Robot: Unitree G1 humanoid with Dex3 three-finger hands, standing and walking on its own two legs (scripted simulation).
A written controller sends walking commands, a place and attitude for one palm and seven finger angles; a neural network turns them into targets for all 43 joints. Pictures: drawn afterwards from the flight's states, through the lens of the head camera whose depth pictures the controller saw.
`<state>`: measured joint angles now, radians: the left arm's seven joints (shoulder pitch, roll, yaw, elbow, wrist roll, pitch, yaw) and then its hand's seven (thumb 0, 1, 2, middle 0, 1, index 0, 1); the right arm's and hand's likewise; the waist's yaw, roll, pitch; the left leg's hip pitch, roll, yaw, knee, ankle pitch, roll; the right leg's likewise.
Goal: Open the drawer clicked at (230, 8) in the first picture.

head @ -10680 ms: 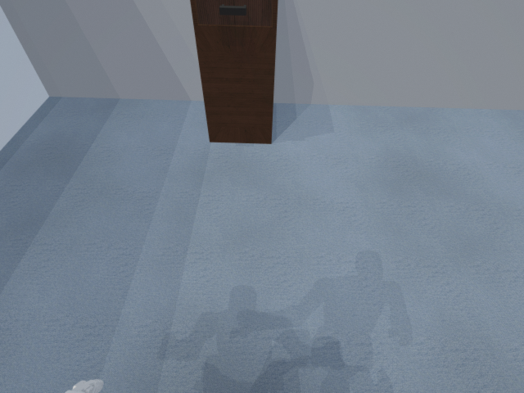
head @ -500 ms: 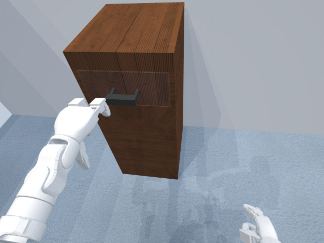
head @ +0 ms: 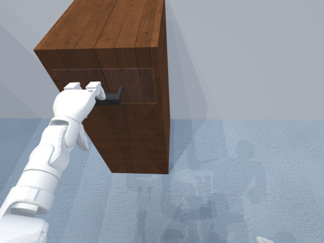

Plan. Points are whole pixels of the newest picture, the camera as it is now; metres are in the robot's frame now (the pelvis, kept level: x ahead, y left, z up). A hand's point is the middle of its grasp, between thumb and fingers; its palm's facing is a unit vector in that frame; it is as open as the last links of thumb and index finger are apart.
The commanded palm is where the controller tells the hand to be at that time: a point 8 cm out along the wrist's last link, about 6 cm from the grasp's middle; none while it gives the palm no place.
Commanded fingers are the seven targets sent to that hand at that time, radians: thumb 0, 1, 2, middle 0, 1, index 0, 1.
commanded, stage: move the hooked fingers above the handle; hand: left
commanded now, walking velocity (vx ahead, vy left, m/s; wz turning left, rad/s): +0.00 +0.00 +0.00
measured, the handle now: (105, 94) +0.57 +0.25 +0.00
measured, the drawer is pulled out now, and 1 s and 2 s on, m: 0.00 0.00 0.00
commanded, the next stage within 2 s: lower the fingers behind the handle in 1.50 s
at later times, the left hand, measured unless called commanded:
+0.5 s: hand (95, 99) +0.48 +0.24 +0.07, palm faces -0.06 -0.02 -1.00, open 13.8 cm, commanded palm +0.47 +0.24 +0.13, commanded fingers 0.00 -0.50 0.30 -0.30 -1.20 -0.30 -1.20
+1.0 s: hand (99, 92) +0.52 +0.24 +0.06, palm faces -0.08 -0.03 -1.00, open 13.8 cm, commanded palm +0.51 +0.24 +0.12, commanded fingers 0.00 -0.50 0.30 -0.30 -1.20 -0.30 -1.20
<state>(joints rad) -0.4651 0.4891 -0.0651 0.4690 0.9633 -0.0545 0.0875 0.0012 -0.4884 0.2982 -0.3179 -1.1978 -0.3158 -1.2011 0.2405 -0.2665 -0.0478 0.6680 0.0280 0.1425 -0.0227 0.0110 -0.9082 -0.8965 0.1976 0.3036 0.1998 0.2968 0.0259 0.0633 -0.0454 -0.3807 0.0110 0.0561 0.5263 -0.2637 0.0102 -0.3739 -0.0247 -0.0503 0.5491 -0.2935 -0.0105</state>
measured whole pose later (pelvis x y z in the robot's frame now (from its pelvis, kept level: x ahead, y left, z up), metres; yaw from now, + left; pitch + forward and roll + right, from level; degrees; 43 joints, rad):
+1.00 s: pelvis +0.01 +0.02 -0.02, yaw -2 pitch +18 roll -1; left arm -0.92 0.60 0.01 1.06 1.07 -0.11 0.14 0.00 -0.49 0.30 -0.32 -1.20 -0.31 -1.20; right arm 0.40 -0.26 -0.05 0.71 0.00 0.15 -0.02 0.01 -0.91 -0.90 0.20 0.30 0.20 0.30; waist -0.12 0.05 -0.11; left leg -0.65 0.04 0.07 0.68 -0.34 0.03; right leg -0.62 0.00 -0.03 0.63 -0.32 0.01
